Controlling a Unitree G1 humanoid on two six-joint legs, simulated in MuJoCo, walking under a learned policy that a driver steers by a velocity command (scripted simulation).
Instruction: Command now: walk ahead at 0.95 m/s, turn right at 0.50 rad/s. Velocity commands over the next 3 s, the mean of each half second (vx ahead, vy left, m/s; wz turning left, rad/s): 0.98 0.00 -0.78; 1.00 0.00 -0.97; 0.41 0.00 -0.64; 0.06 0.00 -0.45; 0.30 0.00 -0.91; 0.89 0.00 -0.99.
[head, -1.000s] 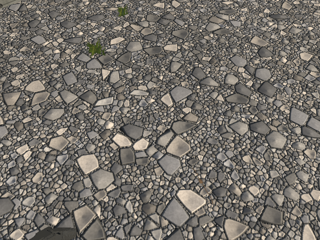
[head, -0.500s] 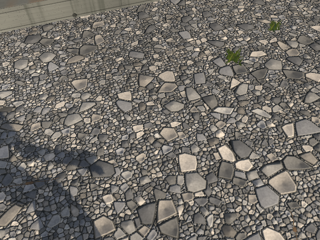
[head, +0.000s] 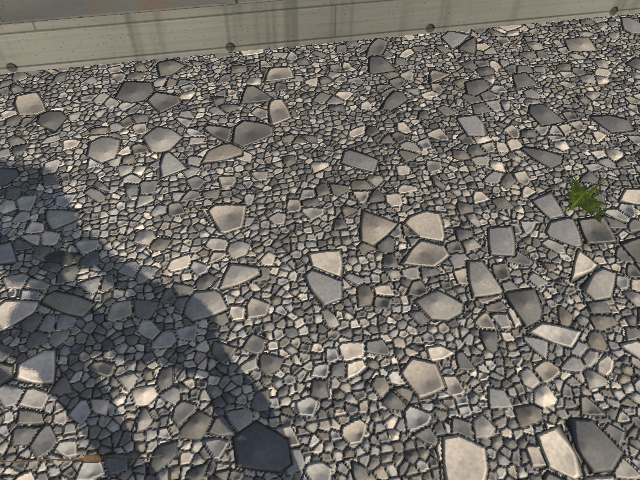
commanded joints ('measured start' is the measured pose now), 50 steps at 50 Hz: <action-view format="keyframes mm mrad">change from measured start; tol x64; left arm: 1 -12 25 12 -40 -1 22 -17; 50 -483 75 -32 -343 30 18 -77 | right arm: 1 23 -54 -11 -11 17 -44 5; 50 160 -175 -11 6 -4 -49 -37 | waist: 1 6 96 114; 50 -24 85 86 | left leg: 1 -72 222 -73 -301 351 -145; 12 34 299 73 361 1638 -169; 15 -693 7 -129 1465 -210 -124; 28 -257 116 -191 161 374 -161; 35 348 533 -1063 -219 -680 4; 50 94 286 102 -224 1041 -127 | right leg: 1 -123 -16 -16 -21 100 2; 11 299 216 -297 -490 167 -114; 16 858 -90 648 -835 -63 -467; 28 283 133 313 -1030 242 -171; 35 -289 166 70 227 -216 -60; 50 -48 135 -256 -458 111 -103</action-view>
